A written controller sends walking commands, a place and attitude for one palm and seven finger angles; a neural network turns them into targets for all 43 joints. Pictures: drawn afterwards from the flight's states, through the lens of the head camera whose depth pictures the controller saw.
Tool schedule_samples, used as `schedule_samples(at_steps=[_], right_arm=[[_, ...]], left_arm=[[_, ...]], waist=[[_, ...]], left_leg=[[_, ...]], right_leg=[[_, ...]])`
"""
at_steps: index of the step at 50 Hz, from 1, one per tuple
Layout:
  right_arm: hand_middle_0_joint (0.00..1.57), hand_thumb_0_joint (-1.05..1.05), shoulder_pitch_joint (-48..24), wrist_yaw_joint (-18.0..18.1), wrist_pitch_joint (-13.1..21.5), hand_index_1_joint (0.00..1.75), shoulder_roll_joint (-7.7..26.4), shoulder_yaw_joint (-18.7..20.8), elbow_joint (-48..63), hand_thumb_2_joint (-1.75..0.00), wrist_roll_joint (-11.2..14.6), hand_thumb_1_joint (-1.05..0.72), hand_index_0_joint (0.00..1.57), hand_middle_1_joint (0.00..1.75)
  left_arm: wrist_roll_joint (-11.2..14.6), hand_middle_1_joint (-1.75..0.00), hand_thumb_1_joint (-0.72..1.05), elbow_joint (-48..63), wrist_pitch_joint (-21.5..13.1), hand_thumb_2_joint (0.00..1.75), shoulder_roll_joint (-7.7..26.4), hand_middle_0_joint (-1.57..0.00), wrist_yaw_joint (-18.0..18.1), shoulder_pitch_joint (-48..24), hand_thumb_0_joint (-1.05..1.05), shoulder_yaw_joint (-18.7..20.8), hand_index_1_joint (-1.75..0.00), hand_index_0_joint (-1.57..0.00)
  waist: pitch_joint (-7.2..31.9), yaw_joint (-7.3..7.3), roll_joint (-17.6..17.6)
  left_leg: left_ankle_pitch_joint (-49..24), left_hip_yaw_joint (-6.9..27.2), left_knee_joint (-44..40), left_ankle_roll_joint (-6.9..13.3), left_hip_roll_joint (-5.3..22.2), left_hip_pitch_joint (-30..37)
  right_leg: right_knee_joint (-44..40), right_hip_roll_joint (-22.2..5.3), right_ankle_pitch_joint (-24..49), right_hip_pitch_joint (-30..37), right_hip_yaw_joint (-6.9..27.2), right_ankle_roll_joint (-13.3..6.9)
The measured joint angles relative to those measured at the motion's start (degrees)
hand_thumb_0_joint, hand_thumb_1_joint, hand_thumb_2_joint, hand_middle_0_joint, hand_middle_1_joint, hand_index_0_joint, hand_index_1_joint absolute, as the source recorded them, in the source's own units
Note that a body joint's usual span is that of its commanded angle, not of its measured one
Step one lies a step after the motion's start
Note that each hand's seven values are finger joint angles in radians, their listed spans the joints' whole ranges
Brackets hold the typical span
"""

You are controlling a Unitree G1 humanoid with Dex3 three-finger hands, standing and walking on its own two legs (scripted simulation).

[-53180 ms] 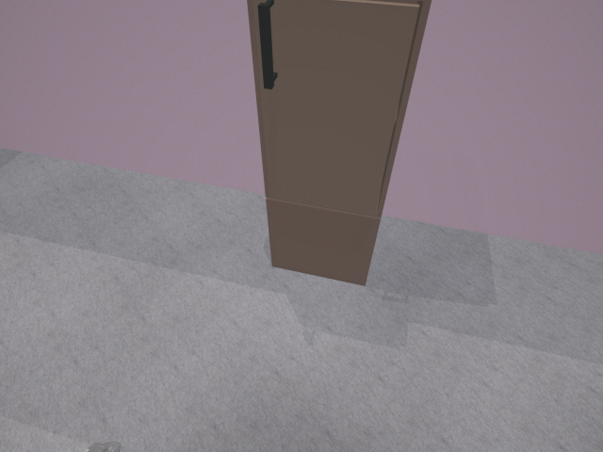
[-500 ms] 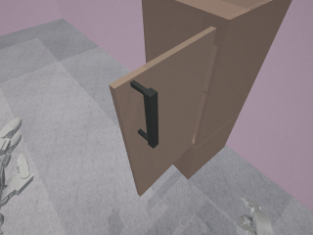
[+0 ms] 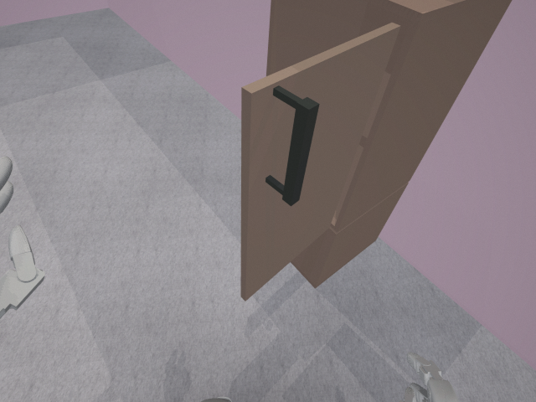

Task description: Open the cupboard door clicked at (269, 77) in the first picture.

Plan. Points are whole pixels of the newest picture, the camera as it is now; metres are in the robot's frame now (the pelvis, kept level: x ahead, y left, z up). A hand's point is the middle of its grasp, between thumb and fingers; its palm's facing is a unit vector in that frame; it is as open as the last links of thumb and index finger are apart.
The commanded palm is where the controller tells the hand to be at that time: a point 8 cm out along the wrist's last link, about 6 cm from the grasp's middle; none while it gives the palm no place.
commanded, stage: step back with the hand held close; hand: left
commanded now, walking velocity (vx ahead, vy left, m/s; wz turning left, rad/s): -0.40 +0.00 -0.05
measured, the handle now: (287, 151) +0.42 +0.01 +0.17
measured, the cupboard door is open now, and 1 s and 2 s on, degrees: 96 96 96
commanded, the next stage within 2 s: stop stepping back and stand still in 0.34 s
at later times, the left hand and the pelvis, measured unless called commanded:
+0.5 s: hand (5, 375) +0.11 +0.22 +0.19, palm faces +0.25 -0.84 -0.48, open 7.4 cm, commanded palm +0.07 +0.27 +0.20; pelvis -0.11 -0.01 +0.01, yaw -6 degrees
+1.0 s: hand out of the picture +0.05 +0.25 +0.19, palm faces +0.40 -0.82 -0.41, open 7.4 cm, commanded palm +0.01 +0.29 +0.20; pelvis -0.15 +0.00 +0.01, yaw -5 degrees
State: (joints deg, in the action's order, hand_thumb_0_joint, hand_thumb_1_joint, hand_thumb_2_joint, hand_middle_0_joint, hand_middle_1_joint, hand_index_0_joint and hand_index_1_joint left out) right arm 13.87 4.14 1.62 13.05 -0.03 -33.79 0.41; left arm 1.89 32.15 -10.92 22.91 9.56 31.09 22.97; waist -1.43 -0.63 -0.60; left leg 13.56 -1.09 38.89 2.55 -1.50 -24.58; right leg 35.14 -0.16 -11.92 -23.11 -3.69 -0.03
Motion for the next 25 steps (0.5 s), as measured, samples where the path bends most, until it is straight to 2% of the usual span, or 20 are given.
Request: schedule_samples(at_steps=[1,3,5,8,11,15,18,20,21,23,25], right_arm=[[0.21,0.01,-0.1,0.2,0.3,0.3,-0.1,0.0,-0.1,-0.89,-0.1,-0.9,0.21,0.3],[0.2,0.01,-0.3,0.5,1.2,0.3,-0.8,0.3,-0.4,-0.89,-0.8,-0.9,0.21,0.3],[0.2,0.01,-0.3,0.2,2.6,0.3,-2.0,0.5,-1.0,-0.89,-1.2,-0.9,0.21,0.3],[0.2,0.01,-0.8,-0.8,4.1,0.3,-3.3,0.0,-2.0,-0.89,-1.4,-0.9,0.21,0.3],[0.21,0.01,-2.0,-1.7,4.9,0.3,-4.2,-0.8,-2.4,-0.89,-1.4,-0.9,0.21,0.3],[0.21,0.01,-4.0,-2.3,5.3,0.3,-5.1,-1.6,-1.8,-0.89,-1.6,-0.9,0.21,0.3],[0.21,0.01,-5.7,-2.6,5.0,0.3,-5.5,-2.0,-0.7,-0.89,-1.9,-0.9,0.21,0.3],[0.21,0.01,-7.0,-2.8,4.2,0.3,-5.3,-2.3,0.3,-0.89,-1.8,-0.9,0.21,0.3],[0.21,0.01,-7.8,-2.8,3.7,0.3,-5.1,-2.4,0.8,-0.89,-1.6,-0.9,0.21,0.3],[0.21,0.01,-8.5,-2.6,2.9,0.3,-3.5,-2.0,-0.5,-0.89,-1.3,-0.9,0.21,0.3],[0.21,0.01,-6.6,-2.2,1.9,0.3,-2.8,-1.5,-1.6,-0.89,-0.5,-0.9,0.21,0.3]], left_arm=[[-0.2,-0.3,0.89,0.1,-0.3,0.9,0.2,-0.22,0.0,0.0,0.02,0.5,-0.31,-0.21],[-0.5,-0.3,0.89,-0.6,-0.8,0.9,0.8,-0.22,-0.1,-0.1,0.02,1.8,-0.31,-0.21],[-0.4,-0.3,0.89,-1.1,-1.2,0.9,1.4,-0.22,0.1,-0.4,0.02,3.0,-0.31,-0.21],[0.3,-0.3,0.89,-0.7,-1.6,0.9,1.3,-0.22,0.5,-0.5,0.02,3.6,-0.31,-0.21],[0.8,-0.3,0.89,0.0,-1.3,0.9,0.3,-0.21,0.2,-0.7,0.02,2.2,-0.31,-0.21],[1.5,-0.3,0.89,0.2,-0.4,0.9,0.5,-0.21,-0.8,-1.3,0.02,0.1,-0.31,-0.2],[2.5,-0.3,0.89,0.6,-0.3,0.9,2.4,-0.21,-1.7,-0.7,0.02,0.4,-0.31,-0.2],[3.4,-0.3,0.89,1.4,-0.7,0.9,4.4,-0.21,-2.4,0.1,0.02,1.8,-0.31,-0.2],[3.7,-0.3,0.89,1.9,-1.2,0.9,5.3,-0.21,-2.7,0.6,0.02,2.7,-0.31,-0.2],[3.8,-0.3,0.89,1.4,-2.1,0.9,4.5,-0.21,-3.3,0.6,0.02,1.5,-0.31,-0.21],[3.4,-0.3,0.89,1.7,-2.1,0.9,4.3,-0.22,-3.6,2.2,0.02,0.9,-0.31,-0.21]], waist=[[-0.4,0.21,-0.2],[-0.4,0.24,0.2],[0.1,0.26,0.6],[1.3,1.18,0.9],[2.4,2.04,1.0],[3.3,1.85,0.9],[3.5,1.42,0.2],[2.9,1.75,-1.1],[2.4,2.2,-1.9],[1.4,2.25,0.8],[2.3,2.64,0.4]], left_leg=[[-1.0,-0.4,-0.1,0.8,0.0,0.0],[-1.0,-0.4,-1.3,2.1,0.1,0.1],[-2.4,0.2,-4.1,2.5,0.5,0.3],[-6.1,0.3,-9.4,2.2,1.6,0.6],[-9.7,-0.3,-14.7,1.9,2.7,0.9],[-15.1,-0.7,-21.6,1.3,3.3,0.8],[-18.7,-1.4,-25.0,0.7,3.0,-0.1],[-19.8,-3.0,-24.6,0.3,2.4,-1.6],[-19.3,-4.2,-22.4,-0.2,2.2,-3.2],[-11.3,-2.4,-15.3,-1.9,3.4,-5.8],[-2.7,-0.7,-5.5,-2.8,2.3,-6.8]], right_leg=[[1.4,0.2,-2.0,-0.5,0.7,0.3],[10.8,1.9,-8.1,-2.1,3.3,0.3],[19.3,3.4,-12.3,-2.4,5.0,0.3],[21.6,3.7,-15.4,0.4,5.3,0.7],[16.8,3.2,-17.1,4.9,4.8,0.7],[6.3,3.4,-18.1,10.9,3.7,0.0],[-4.7,3.8,-14.5,15.2,2.4,-1.0],[-12.7,3.3,-9.4,17.7,2.1,-1.5],[-15.2,2.6,-8.1,18.1,2.6,-2.1],[-13.8,4.2,-8.5,17.6,2.4,-2.3],[-11.7,3.7,-8.9,17.2,3.2,-2.1]])
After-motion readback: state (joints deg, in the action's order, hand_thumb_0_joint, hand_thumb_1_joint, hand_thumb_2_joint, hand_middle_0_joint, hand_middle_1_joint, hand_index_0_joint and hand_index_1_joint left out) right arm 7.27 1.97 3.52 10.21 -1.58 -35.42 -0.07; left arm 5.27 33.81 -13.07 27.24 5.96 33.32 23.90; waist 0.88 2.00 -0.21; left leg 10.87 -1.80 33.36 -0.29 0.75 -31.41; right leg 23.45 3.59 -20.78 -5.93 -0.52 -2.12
